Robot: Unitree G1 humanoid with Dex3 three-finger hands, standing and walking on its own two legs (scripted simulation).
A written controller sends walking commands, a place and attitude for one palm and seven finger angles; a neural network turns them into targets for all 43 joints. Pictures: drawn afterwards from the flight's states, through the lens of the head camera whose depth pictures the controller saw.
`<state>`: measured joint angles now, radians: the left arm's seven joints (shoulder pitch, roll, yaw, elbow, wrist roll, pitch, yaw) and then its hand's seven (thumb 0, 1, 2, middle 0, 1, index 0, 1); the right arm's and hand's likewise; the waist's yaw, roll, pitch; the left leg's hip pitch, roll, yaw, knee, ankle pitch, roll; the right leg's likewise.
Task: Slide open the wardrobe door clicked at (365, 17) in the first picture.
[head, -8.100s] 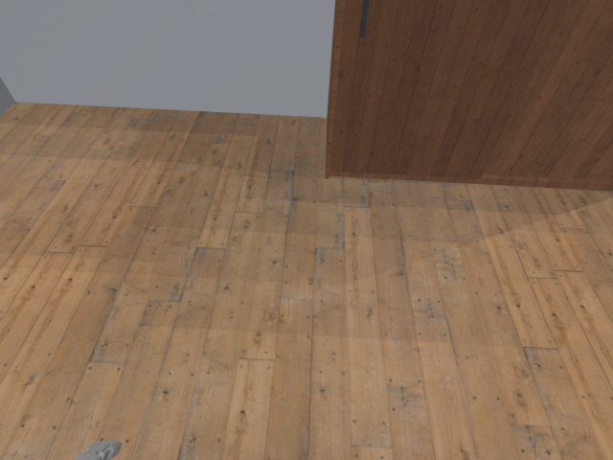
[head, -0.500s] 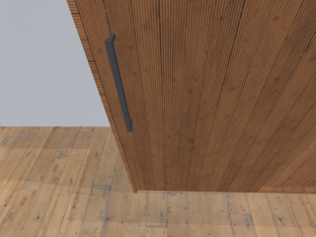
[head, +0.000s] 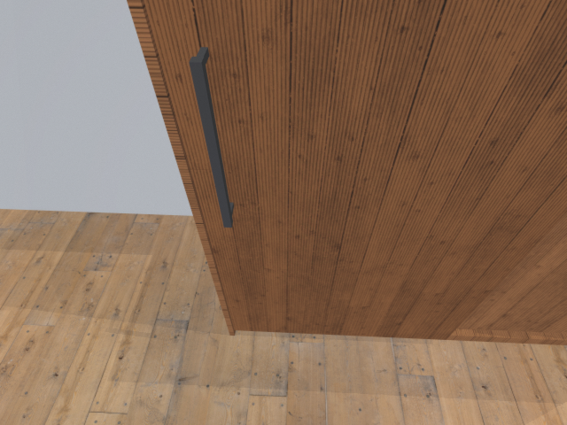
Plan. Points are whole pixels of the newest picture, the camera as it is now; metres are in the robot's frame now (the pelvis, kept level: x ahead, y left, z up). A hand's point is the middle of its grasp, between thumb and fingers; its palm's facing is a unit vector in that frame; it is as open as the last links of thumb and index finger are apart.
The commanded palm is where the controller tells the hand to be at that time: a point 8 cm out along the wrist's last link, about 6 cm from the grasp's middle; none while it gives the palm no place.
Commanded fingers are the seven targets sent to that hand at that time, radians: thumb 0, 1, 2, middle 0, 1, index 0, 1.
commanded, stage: look again from close up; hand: left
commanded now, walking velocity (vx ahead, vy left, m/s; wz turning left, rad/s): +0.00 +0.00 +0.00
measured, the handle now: (218, 153) +0.50 +0.15 +0.11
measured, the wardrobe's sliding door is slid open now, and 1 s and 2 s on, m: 0.00 0.00 0.00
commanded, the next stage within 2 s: raise the hand with hooked fingers in 0.66 s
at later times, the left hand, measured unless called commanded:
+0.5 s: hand out of the picture +0.00 +0.18 -0.17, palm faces +0.03 -0.98 -0.20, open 7.4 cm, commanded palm none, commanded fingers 0.00 0.90 0.90 -0.20 -0.30 -0.20 -0.30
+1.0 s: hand (154, 355) +0.20 +0.19 +0.01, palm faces +0.14 -0.99 -0.01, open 7.7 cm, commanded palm +0.11 +0.25 -0.05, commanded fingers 0.00 0.60 0.77 -0.22 -0.50 -0.22 -0.50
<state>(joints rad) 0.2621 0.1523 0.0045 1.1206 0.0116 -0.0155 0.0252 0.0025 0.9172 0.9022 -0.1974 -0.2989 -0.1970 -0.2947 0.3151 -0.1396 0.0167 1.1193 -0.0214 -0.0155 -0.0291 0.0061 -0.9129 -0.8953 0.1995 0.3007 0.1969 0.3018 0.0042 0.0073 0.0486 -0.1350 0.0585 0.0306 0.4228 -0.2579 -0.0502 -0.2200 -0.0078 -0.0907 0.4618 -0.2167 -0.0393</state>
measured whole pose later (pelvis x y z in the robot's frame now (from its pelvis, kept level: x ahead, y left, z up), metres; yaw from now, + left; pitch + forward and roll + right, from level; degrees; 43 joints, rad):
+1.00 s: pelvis -0.02 +0.01 -0.03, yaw +0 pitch +5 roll +1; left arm 0.36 0.16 0.10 0.15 -0.22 -0.42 -0.08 0.01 0.83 0.86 -0.20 -0.37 -0.20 -0.36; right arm 0.24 -0.26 -0.05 0.71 0.01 -0.31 -0.03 0.02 -0.92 -0.89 0.20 0.30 0.20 0.30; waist -0.03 0.00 -0.07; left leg -0.44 0.03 0.03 0.74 -0.38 -0.03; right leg -0.52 -0.05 -0.07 0.76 -0.32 -0.02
